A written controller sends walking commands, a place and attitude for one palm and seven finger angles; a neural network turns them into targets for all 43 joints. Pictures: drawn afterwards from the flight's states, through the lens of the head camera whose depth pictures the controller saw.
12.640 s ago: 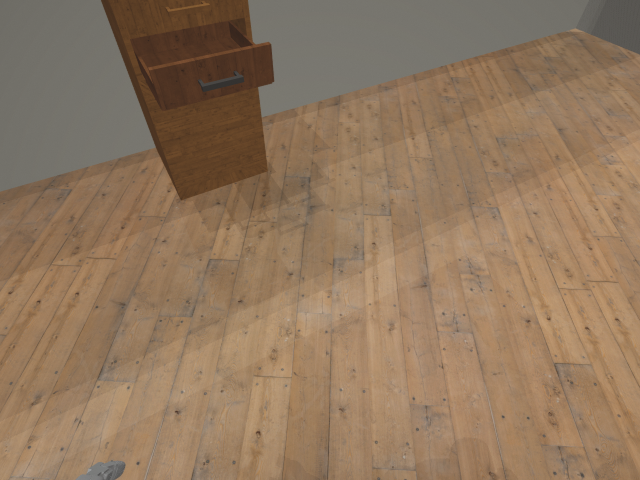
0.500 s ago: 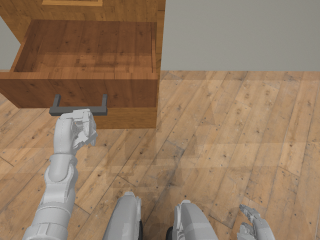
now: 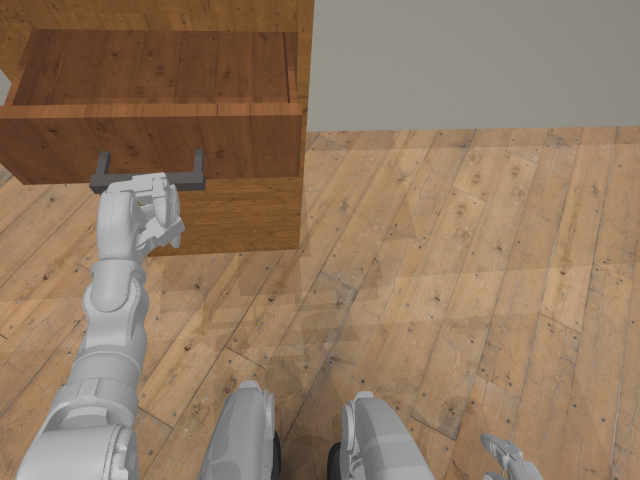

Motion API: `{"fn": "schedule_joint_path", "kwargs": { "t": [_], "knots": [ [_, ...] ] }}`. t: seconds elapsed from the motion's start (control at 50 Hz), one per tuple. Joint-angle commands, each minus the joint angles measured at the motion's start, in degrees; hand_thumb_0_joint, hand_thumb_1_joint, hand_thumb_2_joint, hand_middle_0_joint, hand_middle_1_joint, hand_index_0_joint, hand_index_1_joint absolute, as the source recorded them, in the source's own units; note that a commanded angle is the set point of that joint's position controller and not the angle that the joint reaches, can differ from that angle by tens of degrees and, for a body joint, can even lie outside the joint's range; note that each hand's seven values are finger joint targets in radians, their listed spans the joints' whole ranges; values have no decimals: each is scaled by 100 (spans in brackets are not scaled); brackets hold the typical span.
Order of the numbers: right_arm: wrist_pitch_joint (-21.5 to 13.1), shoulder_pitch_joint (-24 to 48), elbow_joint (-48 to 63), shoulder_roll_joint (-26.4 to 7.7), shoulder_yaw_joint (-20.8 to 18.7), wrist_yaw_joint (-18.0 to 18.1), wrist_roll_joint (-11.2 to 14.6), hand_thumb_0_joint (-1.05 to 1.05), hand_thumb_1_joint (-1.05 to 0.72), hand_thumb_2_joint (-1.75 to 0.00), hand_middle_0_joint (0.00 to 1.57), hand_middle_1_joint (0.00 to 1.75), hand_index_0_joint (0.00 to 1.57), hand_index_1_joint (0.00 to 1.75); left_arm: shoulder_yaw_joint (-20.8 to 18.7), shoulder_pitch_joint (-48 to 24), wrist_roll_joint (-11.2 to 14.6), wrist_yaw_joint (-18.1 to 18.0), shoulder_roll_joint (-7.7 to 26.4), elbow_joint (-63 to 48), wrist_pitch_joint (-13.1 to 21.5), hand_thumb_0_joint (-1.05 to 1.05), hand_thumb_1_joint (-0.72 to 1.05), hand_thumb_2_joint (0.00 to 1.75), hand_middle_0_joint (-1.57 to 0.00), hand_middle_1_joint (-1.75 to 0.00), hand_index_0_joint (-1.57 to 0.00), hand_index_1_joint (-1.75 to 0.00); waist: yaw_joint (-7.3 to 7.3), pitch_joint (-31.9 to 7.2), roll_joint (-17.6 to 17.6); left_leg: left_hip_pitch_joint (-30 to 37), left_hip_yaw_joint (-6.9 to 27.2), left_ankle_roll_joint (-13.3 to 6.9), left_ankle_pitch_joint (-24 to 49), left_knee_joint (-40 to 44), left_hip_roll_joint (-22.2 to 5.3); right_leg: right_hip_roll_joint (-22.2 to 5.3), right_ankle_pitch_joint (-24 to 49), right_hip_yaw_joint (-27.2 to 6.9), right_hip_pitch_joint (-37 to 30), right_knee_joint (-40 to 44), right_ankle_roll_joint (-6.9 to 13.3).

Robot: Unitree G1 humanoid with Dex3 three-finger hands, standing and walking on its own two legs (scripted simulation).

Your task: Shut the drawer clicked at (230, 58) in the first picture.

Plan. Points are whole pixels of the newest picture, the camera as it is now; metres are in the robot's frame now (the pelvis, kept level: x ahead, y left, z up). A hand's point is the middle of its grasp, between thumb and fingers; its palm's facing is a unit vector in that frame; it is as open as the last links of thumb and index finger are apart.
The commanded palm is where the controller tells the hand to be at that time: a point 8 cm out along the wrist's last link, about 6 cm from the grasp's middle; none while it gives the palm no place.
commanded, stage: push the drawer shut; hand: left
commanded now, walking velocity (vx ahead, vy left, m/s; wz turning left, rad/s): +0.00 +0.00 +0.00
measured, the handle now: (151, 170) +0.49 +0.22 +0.02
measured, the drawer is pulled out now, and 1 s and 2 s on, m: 0.15 0.03 0.00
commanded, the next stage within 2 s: pull the fist back off the drawer in 1.80 s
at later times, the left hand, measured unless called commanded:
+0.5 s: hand (178, 168) +0.50 +0.19 +0.02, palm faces +0.08 -1.00 -0.03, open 3.0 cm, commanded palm +0.48 +0.23 +0.02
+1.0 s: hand (180, 139) +0.54 +0.19 +0.02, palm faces +0.10 -0.99 -0.03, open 3.2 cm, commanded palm +0.54 +0.22 +0.02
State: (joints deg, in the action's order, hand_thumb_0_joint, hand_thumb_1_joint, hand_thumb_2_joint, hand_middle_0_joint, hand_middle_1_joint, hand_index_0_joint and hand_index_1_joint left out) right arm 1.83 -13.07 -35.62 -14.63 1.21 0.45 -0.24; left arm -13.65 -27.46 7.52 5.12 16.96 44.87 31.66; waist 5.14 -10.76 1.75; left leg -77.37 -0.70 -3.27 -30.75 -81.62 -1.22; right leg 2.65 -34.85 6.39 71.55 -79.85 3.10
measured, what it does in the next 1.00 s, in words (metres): stands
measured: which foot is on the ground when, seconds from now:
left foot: down 0.00-1.00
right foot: down 0.00-1.00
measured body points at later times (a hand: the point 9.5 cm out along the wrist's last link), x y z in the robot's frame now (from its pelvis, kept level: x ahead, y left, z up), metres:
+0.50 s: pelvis +0.00 +0.01 -0.01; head +0.16 +0.04 +0.41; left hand +0.49 +0.24 +0.02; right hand +0.04 -0.26 -0.12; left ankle +0.06 +0.09 -0.59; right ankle +0.02 -0.10 -0.59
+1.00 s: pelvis +0.00 +0.01 -0.02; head +0.18 +0.04 +0.39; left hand +0.53 +0.25 +0.03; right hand +0.01 -0.26 -0.12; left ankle +0.06 +0.09 -0.59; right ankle +0.02 -0.10 -0.59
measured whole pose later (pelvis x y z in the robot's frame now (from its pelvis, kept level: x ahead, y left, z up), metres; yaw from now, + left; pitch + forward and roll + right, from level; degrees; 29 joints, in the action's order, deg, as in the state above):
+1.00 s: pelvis +0.00 +0.01 -0.02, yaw -3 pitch +31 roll -7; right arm 5.7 -17.8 -35.5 -15.3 3.5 -1.2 -2.7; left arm -24.1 -55.5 1.1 6.1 30.7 68.1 28.4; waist 11.9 -9.1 2.8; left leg -86.2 0.6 -3.8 -31.2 -85.7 -2.7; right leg 4.2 -34.1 7.6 79.5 -81.8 2.8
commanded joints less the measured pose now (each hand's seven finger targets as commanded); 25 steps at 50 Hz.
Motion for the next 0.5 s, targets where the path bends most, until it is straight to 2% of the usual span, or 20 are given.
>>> {"fn": "schedule_joint_path", "kwargs": {
  "t": [0.0, 0.04, 0.06, 0.1, 0.14, 0.16, 0.18, 0.22, 0.26, 0.28, 0.32, 0.34, 0.36, 0.4, 0.48],
  "knots": [
    [-124, -535, 420, -1008, -334, 79, -39, 0, -90, -90, 20, 30, 20, 30, -455, -2599, 105, -176, 1237, -836, 320, 0, 90, 90, -140, -160, -140, -160, 235, -2500, 318, 2341, 589, 151, 981, 963, 26, -5, 977, -565, -605, 1222, -154],
    [-123, -599, 431, -1015, -340, 66, -49, 0, -90, -90, 20, 30, 20, 30, -425, -2860, 80, -170, 1237, -829, 358, 0, 90, 90, -140, -160, -140, -160, 241, -2638, 520, 2488, 641, 156, 1037, 981, 29, 2, 986, -534, -507, 1161, -132],
    [-106, -625, 397, -1028, -334, 58, -58, 0, -90, -90, 20, 30, 20, 30, -424, -2900, 37, -167, 1226, -623, 342, 0, 90, 90, -140, -160, -140, -160, 258, -2662, 517, 2542, 661, 167, 1001, 987, 20, 6, 951, -515, -428, 1163, -133],
    [-74, -670, 362, -1057, -321, 65, -80, 0, -90, -90, 20, 30, 20, 30, -536, -3234, 9, -173, 1434, -447, 363, 0, 90, 90, -140, -160, -140, -160, 337, -2623, 368, 2359, 657, 138, 861, 919, 20, 14, 853, -546, -429, 1164, -153],
    [-58, -746, 349, -1069, -314, 56, -96, 0, -90, -90, 20, 30, 20, 30, -558, -3458, -18, -154, 1477, -297, 387, 0, 90, 90, -140, -160, -140, -160, 361, -2652, 526, 2462, 711, 138, 930, 923, 12, 27, 890, -508, -316, 1106, -128],
    [-33, -775, 351, -1077, -315, 45, -108, 0, -90, -90, 20, 30, 20, 30, -604, -3472, -65, -146, 1523, -247, 400, 0, 90, 90, -140, -160, -140, -160, 305, -2783, 655, 2586, 717, 162, 1019, 924, 8, 27, 935, -486, -271, 1067, -123],
    [-9, -789, 354, -1077, -312, 29, -111, 0, -90, -90, 20, 30, 20, 30, -576, -3518, -54, -140, 1470, -140, 385, 0, 90, 90, -140, -160, -140, -160, 333, -2806, 665, 2597, 723, 161, 1034, 919, 11, 24, 947, -490, -253, 1080, -124],
    [35, -854, 340, -1090, -304, 27, -126, 0, -90, -90, 20, 30, 20, 30, -732, -3652, -60, -140, 1671, 26, 365, 0, 90, 90, -140, -160, -140, -160, 361, -2746, 494, 2397, 685, 130, 1058, 855, 4, 44, 976, -518, -390, 1099, -140],
    [79, -912, 345, -1114, -293, 14, -134, 0, -90, -90, 20, 30, 20, 30, -771, -3708, -113, -94, 1757, 236, 351, 0, 90, 90, -140, -160, -140, -160, 389, -2788, 575, 2443, 730, 138, 1125, 838, -19, 56, 1007, -482, -242, 1029, -126],
    [104, -935, 337, -1111, -280, 6, -134, 0, -90, -90, 20, 30, 20, 30, -747, -3851, -95, -76, 1744, 298, 333, 0, 90, 90, -140, -160, -140, -160, 428, -2690, 579, 2396, 733, 134, 1094, 845, -13, 60, 990, -480, -235, 1049, -130],
    [139, -978, 375, -1131, -265, 1, -139, 0, -90, -90, 20, 30, 20, 30, -973, -3857, -98, -68, 2034, 389, 304, 0, 90, 90, -140, -160, -140, -160, 375, -2742, 525, 2181, 671, 108, 1071, 780, -6, 74, 977, -537, -417, 1064, -135],
    [150, -1021, 377, -1131, -268, -1, -152, 0, -90, -90, 20, 30, 20, 30, -998, -3969, -104, -44, 2085, 367, 325, 0, 90, 90, -140, -160, -140, -160, 401, -2838, 590, 2289, 713, 108, 1166, 778, -20, 84, 1036, -505, -361, 1002, -123],
    [172, -1046, 383, -1128, -265, -13, -150, 0, -90, -90, 20, 30, 20, 30, -959, -3973, -125, -19, 2028, 407, 312, 0, 90, 90, -140, -160, -140, -160, 406, -2885, 643, 2352, 713, 111, 1224, 775, -26, 88, 1071, -504, -332, 1019, -131],
    [213, -1112, 377, -1137, -265, -20, -153, 0, -90, -90, 20, 30, 20, 30, -1048, -3995, -134, 18, 2167, 455, 285, 0, 90, 90, -140, -160, -140, -160, 402, -2923, 649, 2364, 705, 116, 1344, 749, -48, 97, 1156, -495, -375, 1003, -127],
    [273, -1206, 384, -1143, -272, -51, -159, 0, -90, -90, 20, 30, 20, 30, -1129, -4044, -126, 61, 2239, 444, 258, 0, 90, 90, -140, -160, -140, -160, 396, -3052, 782, 2519, 722, 117, 1551, 729, -75, 113, 1292, -485, -336, 993, -130]
  ]
}}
